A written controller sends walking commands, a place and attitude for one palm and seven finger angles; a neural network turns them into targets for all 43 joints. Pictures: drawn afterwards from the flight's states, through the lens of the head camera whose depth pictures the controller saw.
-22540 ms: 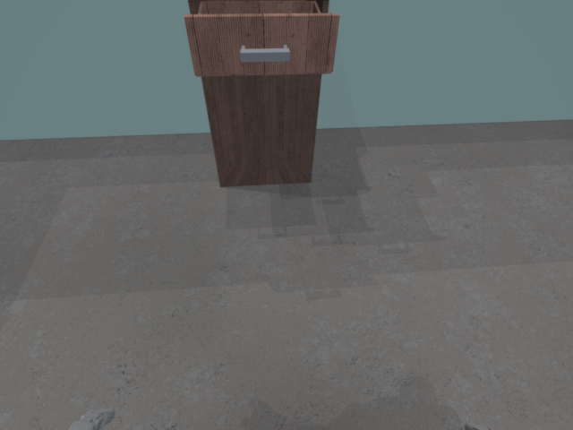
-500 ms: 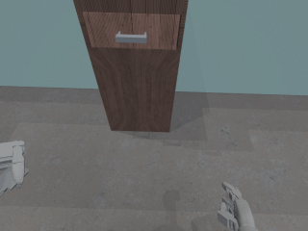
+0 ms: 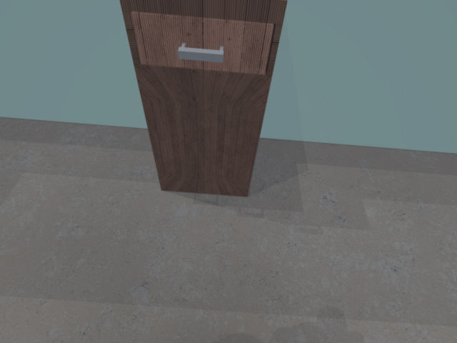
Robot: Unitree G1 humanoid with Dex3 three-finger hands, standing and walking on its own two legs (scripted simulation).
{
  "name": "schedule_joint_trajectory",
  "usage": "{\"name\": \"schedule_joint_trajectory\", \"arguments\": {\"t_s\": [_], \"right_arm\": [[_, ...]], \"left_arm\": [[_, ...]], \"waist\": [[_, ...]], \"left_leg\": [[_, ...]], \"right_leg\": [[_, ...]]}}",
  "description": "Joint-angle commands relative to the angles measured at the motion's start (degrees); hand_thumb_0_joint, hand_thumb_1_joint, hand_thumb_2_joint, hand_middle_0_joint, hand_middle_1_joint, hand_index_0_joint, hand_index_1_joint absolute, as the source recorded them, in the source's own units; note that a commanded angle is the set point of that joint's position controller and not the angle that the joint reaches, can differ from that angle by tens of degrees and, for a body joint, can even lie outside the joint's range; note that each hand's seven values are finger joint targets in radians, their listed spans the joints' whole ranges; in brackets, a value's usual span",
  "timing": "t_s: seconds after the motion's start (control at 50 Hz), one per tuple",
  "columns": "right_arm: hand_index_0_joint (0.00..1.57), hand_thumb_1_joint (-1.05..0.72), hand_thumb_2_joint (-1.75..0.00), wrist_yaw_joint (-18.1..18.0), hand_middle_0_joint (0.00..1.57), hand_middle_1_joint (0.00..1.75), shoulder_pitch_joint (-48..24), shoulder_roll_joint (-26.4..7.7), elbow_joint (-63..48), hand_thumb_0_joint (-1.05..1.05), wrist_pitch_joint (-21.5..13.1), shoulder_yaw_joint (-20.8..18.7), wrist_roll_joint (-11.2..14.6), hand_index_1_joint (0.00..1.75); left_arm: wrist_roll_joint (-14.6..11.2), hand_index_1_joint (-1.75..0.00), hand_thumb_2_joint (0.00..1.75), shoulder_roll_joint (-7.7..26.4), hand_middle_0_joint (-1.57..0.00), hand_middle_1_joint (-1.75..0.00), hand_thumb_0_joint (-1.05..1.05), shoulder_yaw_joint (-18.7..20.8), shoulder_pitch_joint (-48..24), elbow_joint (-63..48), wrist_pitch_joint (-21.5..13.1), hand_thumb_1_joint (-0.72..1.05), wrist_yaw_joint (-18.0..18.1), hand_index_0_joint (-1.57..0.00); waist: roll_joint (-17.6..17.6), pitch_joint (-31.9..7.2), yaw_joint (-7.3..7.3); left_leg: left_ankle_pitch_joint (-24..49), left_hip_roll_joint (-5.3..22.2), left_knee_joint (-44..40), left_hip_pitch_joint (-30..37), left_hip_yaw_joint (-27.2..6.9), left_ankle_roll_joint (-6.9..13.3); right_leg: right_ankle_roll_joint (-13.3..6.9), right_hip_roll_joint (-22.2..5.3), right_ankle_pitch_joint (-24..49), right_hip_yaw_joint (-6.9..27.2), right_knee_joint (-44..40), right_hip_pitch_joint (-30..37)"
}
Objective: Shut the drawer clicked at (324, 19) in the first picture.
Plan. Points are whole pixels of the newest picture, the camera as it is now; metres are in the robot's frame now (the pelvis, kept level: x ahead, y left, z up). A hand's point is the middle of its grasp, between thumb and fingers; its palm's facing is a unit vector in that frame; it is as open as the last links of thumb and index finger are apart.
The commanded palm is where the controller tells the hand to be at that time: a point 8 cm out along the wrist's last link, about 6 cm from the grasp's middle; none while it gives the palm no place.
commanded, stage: let the arm hang, fingers relaxed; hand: left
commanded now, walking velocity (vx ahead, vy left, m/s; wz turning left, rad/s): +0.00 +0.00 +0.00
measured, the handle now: (201, 51) +0.89 +0.13 +0.05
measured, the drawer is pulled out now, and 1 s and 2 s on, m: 0.00 0.00 0.00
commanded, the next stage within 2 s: look to check the result in 0.74 s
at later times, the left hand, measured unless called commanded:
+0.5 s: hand out of the picture -0.01 +0.16 -0.17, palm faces +0.02 -0.98 -0.18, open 7.2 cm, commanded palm none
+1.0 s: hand out of the picture +0.00 +0.15 -0.17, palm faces +0.02 -0.98 -0.18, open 7.4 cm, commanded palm none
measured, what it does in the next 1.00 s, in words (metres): stands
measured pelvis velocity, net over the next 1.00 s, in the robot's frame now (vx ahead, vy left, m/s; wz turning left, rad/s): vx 0.02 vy -0.01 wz -0.02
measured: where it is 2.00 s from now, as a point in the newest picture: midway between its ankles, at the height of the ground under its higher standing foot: outside the picture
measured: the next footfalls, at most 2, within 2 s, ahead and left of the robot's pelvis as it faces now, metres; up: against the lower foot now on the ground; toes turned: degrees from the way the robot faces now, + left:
none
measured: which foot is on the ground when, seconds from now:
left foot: down 0.00-1.00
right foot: down 0.00-1.00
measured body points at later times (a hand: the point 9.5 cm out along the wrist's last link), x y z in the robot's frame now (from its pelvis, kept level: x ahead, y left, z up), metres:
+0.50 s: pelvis +0.00 +0.00 +0.01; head +0.01 -0.01 +0.46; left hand -0.01 +0.22 -0.15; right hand -0.02 -0.20 -0.16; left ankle +0.04 +0.10 -0.74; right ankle -0.01 -0.11 -0.74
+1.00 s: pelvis +0.02 -0.01 +0.01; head +0.03 -0.02 +0.46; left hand +0.00 +0.20 -0.15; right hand -0.01 -0.21 -0.16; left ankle +0.04 +0.10 -0.73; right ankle -0.01 -0.11 -0.74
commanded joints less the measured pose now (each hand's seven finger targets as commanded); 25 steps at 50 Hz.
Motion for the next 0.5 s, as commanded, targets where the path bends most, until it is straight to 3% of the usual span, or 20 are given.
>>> {"name": "schedule_joint_trajectory", "arguments": {"t_s": [0.0,0.06,0.16,0.22,0.4,0.48], "right_arm": [[0.2,-0.9,-0.9,-0.5,0.2,0.3,-0.3,-5.1,-1.5,0.0,-1.1,-1.5,0.4,0.3],[0.2,-0.9,-0.9,-0.7,0.2,0.3,2.5,-4.8,1.0,0.0,-1.0,-1.8,0.6,0.3],[0.2,-0.9,-0.9,-1.0,0.2,0.3,5.7,-3.2,4.6,0.0,-0.9,-1.8,0.8,0.3],[0.2,-0.9,-0.9,-1.2,0.2,0.3,6.5,-2.2,6.3,0.0,-1.0,-1.7,0.8,0.3],[0.2,-0.9,-0.9,-1.5,0.2,0.3,8.0,0.9,9.5,0.0,-1.3,-1.4,0.8,0.3],[0.2,-0.9,-0.9,-1.7,0.2,0.3,8.4,1.6,10.0,0.0,-1.4,-1.5,0.7,0.3]], "left_arm": [[-0.8,-0.78,0.9,6.3,-0.64,-0.78,0.0,1.2,1.0,1.8,-2.2,0.9,-0.3,-0.64],[-0.7,-0.65,0.9,5.7,-0.52,-0.65,0.0,1.0,0.9,5.4,-2.3,0.9,-0.3,-0.52],[-0.9,-0.43,0.9,3.9,-0.32,-0.43,0.0,0.6,2.3,9.8,-2.5,0.9,0.0,-0.32],[-0.9,-0.3,0.9,2.5,-0.2,-0.3,0.0,0.4,3.2,11.8,-2.5,0.9,0.3,-0.2],[-0.9,-0.3,0.9,0.2,-0.2,-0.3,0.0,0.6,4.9,14.2,-2.6,0.9,0.9,-0.2],[-0.9,-0.3,0.9,-0.5,-0.2,-0.3,0.0,0.8,4.8,14.5,-2.6,0.9,1.0,-0.2]], "waist": [[11.3,-2.8,0.29],[5.7,-1.4,-0.09],[1.2,-0.1,-0.33],[1.3,0.7,-0.21],[1.3,2.8,0.05],[3.4,2.8,0.03]], "left_leg": [[-2.3,4.6,-9.3,2.0,-6.9,0.9],[-3.7,5.1,-10.2,2.5,-7.1,1.0],[-2.0,5.0,-10.1,4.6,-6.0,1.0],[-1.1,5.1,-10.7,5.3,-6.1,1.2],[1.5,4.8,-10.9,4.8,-5.0,1.1],[1.3,4.8,-11.2,4.6,-5.2,1.1]], "right_leg": [[-2.7,-5.1,-0.5,7.4,-9.7,0.1],[-2.6,-5.1,-2.2,6.9,-11.1,-1.0],[-2.5,-5.2,-2.8,6.4,-12.0,-2.7],[-2.4,-5.0,-2.0,6.3,-11.6,-3.2],[-2.1,-5.0,0.2,6.0,-11.0,-2.8],[-2.1,-4.8,0.6,6.0,-10.6,-2.5]]}}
